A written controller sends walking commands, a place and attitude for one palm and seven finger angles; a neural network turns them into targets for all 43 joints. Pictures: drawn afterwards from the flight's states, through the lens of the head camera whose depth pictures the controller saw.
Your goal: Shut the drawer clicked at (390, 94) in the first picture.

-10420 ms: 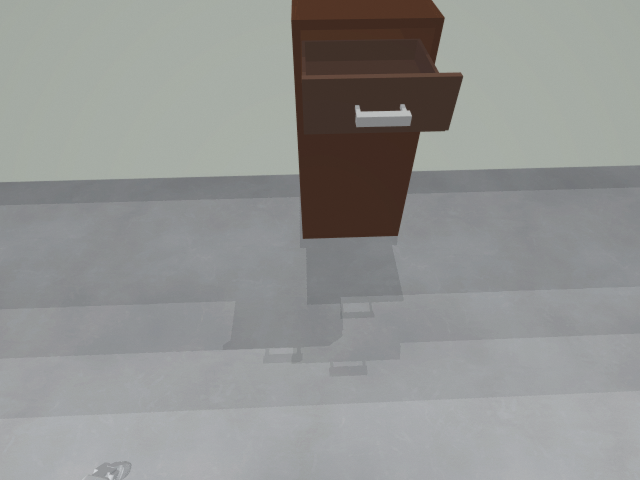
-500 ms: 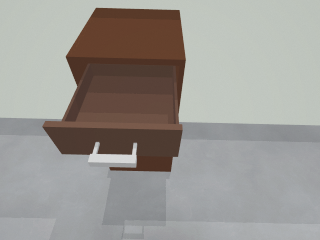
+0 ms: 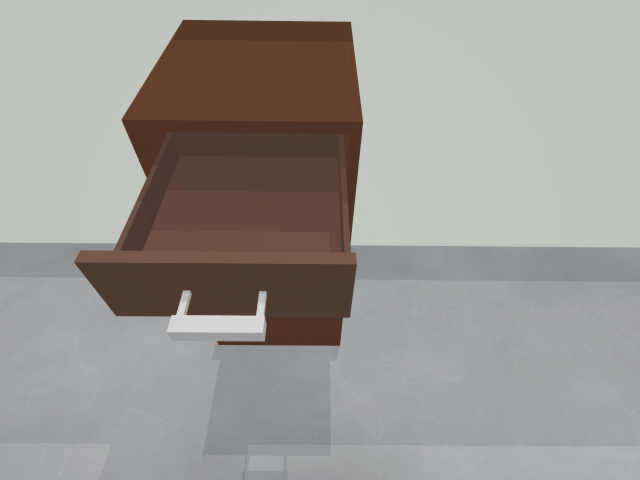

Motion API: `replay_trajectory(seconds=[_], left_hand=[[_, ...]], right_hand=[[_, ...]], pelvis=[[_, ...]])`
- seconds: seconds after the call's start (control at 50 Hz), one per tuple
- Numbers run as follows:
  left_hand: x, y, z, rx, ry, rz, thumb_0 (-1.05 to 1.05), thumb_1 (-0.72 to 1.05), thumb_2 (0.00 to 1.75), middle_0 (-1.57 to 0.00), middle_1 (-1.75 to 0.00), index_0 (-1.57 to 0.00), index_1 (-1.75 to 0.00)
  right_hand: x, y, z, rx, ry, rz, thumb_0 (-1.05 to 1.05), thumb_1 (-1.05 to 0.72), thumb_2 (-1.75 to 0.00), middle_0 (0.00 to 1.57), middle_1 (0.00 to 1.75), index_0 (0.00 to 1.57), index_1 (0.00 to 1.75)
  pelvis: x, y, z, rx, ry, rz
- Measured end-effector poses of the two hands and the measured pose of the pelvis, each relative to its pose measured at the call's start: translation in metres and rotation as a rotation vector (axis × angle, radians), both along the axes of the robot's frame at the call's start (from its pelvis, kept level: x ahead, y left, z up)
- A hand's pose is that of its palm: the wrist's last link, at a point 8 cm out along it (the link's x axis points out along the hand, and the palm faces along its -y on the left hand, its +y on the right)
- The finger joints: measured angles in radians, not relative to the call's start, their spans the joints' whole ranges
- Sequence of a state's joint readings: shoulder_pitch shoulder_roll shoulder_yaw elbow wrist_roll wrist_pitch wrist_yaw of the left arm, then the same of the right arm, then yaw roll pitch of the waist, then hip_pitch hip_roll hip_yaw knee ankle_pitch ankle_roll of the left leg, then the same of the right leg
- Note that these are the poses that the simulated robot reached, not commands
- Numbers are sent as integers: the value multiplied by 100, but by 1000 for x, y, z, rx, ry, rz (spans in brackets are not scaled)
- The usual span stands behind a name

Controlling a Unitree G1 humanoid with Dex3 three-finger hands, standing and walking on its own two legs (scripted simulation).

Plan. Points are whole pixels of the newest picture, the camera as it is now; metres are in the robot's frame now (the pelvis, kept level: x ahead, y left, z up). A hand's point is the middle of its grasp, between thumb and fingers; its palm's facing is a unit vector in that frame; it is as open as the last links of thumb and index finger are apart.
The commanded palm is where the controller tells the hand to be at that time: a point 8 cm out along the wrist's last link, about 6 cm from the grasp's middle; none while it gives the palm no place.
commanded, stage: look again from close up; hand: left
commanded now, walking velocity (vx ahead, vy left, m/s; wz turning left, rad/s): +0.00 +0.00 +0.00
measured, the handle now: (221, 313) +0.33 +0.16 +0.00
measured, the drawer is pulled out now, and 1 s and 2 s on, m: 0.29 0.28 0.28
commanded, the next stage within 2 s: raise the hand and make a fist in 0.22 s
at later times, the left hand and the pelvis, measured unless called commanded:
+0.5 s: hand (180, 477) +0.14 +0.18 -0.06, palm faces +0.26 -0.94 -0.23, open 7.0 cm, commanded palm +0.09 +0.19 -0.05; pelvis +0.00 -0.01 -0.01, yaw +3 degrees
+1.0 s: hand (224, 446) +0.16 +0.12 +0.00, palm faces -0.04 -1.00 -0.07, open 4.6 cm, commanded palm +0.11 +0.19 +0.01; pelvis -0.03 -0.06 -0.07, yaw +5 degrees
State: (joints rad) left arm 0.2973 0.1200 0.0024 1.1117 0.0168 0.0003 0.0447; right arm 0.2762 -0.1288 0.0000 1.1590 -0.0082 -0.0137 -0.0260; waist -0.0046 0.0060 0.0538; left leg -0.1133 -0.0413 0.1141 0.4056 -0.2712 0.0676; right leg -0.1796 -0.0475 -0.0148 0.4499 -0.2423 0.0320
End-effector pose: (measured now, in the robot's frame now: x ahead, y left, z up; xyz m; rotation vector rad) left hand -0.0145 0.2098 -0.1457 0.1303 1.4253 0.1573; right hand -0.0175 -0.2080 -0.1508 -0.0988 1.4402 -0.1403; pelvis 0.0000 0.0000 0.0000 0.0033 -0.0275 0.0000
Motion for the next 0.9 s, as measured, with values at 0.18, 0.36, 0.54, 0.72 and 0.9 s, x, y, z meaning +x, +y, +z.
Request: replay_trajectory(seconds=[0.18, 0.36, 0.54, 0.72, 0.9], left_hand=[[-6, -9, -1, -17, 14, 8, 0, 91, 90, -20, -30, -20, -30], [-5, -10, 2, -2, 1, 37, 2, 93, 90, -20, -30, -21, -30], [160, -7, 145, 118, -1031, 7, 4, 96, 90, -27, -38, -27, -38], [117, -41, 110, -82, -1275, -86, 1, 92, 90, -43, -55, -38, -53], [110, -13, 154, 88, -1497, -84, 2, 90, 90, -61, -74, -60, -74]], right_hand=[[-1, -4, 2, -6, 4, 0, 1, -91, -90, 20, 30, 20, 29], [5, -8, 4, -11, -33, 9, 1, -91, -90, 20, 30, 20, 29], [101, -60, 30, -113, -626, 102, 3, -93, -90, 20, 30, 20, 30], [210, -81, 79, -156, -974, 292, 2, -91, -90, 20, 30, 20, 29], [240, -51, 42, -29, -1005, 338, 2, -91, -90, 20, 30, 20, 30]], pelvis=[[0, -4, 0, 0, 2, 0], [-1, -7, -1, -5, 12, 11], [-8, -15, -14, 6, 48, 63], [-23, -47, -52, 5, 171, 51], [-31, -63, -75, -36, 201, 103]])
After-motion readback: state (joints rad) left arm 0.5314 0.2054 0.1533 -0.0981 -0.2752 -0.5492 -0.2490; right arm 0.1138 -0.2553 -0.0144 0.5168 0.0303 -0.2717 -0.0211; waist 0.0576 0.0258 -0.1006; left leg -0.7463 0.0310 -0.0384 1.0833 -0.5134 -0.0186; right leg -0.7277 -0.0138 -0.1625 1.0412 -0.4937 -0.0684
